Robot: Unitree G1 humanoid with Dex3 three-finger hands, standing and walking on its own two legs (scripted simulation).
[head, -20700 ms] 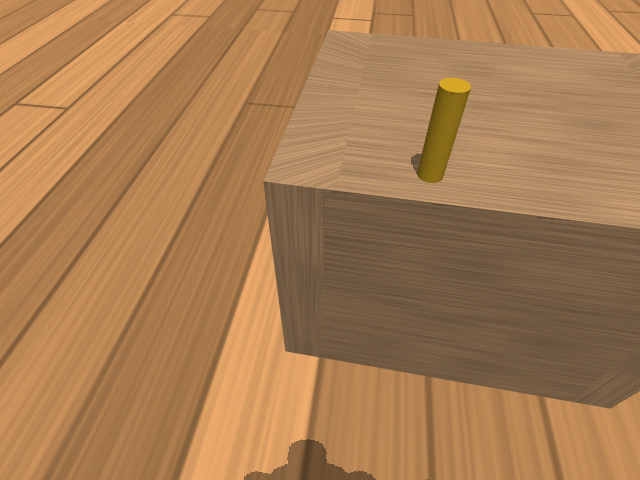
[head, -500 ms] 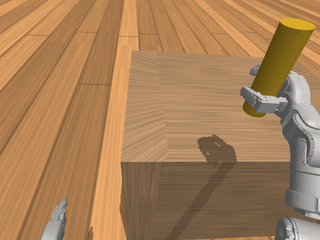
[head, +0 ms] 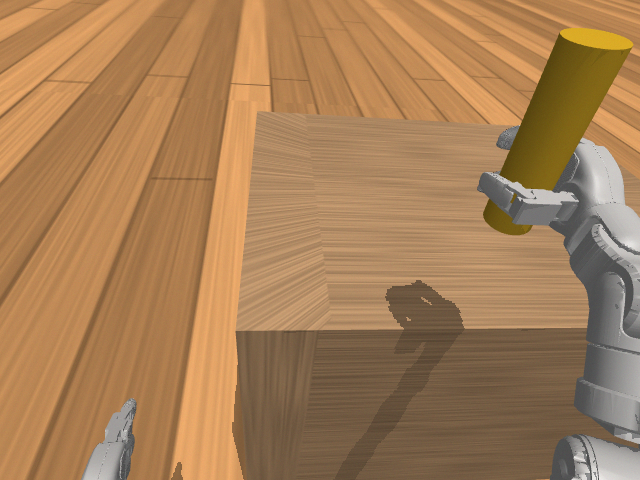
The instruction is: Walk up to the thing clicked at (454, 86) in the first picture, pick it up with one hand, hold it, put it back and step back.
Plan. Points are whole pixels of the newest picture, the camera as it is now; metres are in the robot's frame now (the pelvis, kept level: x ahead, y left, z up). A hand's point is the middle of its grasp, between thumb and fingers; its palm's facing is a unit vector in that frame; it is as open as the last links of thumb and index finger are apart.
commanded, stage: hold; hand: right
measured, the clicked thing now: (543, 145) +0.35 -0.18 +0.32
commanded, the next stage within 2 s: none
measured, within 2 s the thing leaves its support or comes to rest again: neither
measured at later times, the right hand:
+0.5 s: hand (519, 188) +0.33 -0.17 +0.28, palm faces +0.06 +1.00 -0.01, open 7.5 cm
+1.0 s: hand (519, 189) +0.32 -0.16 +0.28, palm faces +0.06 +1.00 -0.02, open 7.5 cm
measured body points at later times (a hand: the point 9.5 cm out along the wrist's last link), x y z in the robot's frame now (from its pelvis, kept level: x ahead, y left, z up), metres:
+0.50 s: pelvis -0.01 +0.00 +0.00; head -0.06 +0.04 +0.45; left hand +0.16 +0.25 -0.07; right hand +0.32 -0.22 +0.28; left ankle +0.05 +0.15 -0.73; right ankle -0.03 -0.15 -0.73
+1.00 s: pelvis -0.01 +0.00 +0.00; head -0.06 +0.04 +0.45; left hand +0.16 +0.25 -0.07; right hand +0.31 -0.22 +0.28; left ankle +0.05 +0.15 -0.73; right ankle -0.03 -0.15 -0.73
